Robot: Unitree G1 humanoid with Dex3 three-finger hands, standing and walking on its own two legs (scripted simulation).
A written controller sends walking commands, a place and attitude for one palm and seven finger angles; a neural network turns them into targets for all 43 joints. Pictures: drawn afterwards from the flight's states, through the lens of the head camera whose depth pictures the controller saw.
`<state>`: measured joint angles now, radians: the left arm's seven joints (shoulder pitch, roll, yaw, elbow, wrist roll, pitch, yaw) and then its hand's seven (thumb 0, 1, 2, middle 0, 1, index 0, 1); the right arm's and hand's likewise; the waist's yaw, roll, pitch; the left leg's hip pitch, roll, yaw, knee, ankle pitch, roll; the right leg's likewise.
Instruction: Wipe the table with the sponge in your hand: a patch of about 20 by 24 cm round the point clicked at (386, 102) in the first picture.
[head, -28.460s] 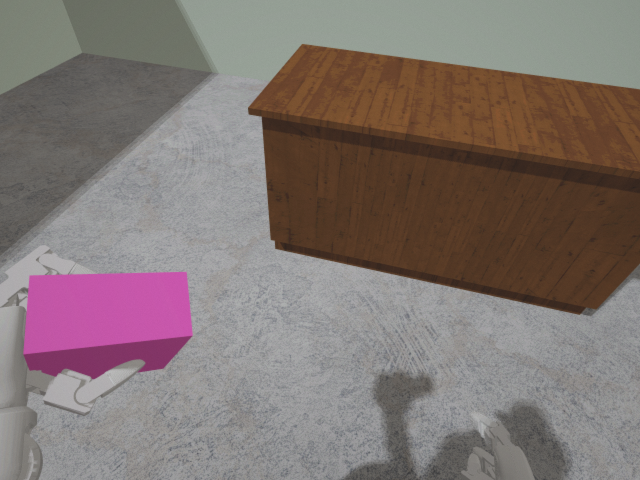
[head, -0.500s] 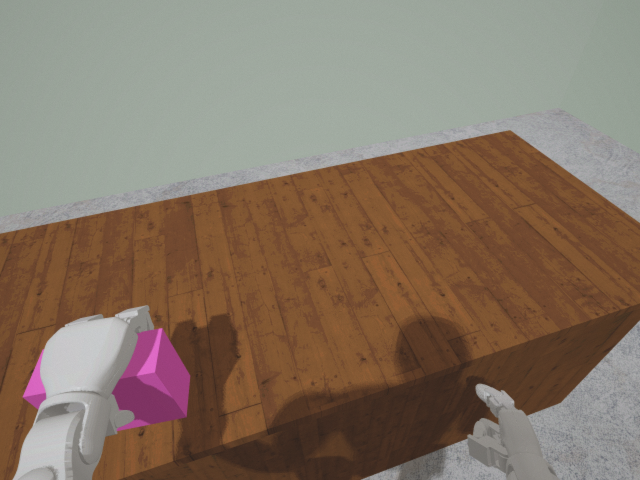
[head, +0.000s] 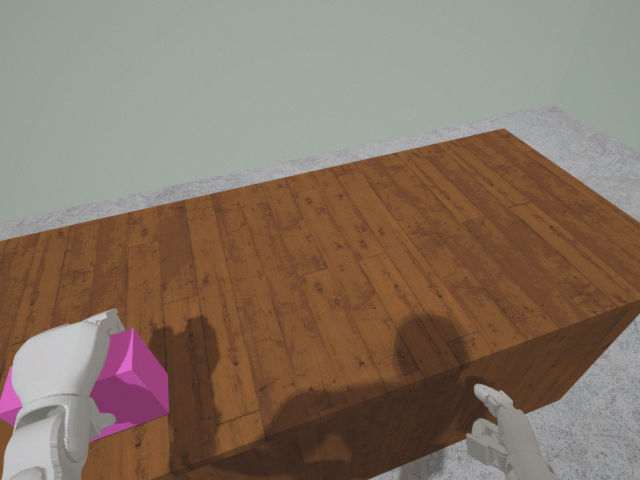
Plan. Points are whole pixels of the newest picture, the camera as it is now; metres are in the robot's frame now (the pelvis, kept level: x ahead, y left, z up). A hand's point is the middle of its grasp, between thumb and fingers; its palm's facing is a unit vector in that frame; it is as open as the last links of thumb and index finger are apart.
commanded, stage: lower the sponge onto the table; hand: left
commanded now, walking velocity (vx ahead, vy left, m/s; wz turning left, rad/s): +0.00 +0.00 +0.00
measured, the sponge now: (102, 398) +0.18 +0.32 +0.00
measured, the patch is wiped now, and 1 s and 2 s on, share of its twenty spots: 0.00 0.05 0.20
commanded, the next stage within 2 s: wipe forward along the first lane in 1.08 s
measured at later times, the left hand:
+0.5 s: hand (98, 394) +0.18 +0.32 +0.02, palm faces -0.04 -0.11 -0.99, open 10.1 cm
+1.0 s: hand (113, 394) +0.19 +0.31 +0.00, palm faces -0.07 -0.08 -0.99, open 10.1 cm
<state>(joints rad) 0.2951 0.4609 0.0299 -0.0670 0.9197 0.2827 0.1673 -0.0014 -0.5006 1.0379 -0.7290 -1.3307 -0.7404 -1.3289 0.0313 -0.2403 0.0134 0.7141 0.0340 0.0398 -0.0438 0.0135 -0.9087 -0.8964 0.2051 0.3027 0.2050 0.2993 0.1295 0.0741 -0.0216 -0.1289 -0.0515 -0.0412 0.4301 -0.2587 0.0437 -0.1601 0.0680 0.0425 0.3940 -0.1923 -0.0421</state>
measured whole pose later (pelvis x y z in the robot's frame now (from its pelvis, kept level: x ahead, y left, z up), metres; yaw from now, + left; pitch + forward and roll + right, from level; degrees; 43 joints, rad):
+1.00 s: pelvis -0.01 +0.00 +0.00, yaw +0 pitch +0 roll +0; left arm 0.22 0.41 -0.02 0.15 0.96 0.27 0.23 -0.01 -0.50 1.04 -0.73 -1.34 -0.74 -1.33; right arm 0.05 -0.23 0.00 0.73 0.04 0.03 -0.06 0.01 -0.91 -0.90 0.21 0.30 0.21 0.30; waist 0.11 0.06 -0.04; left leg -0.21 -0.06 -0.04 0.47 -0.26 0.04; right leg -0.24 0.07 0.04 0.44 -0.20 -0.04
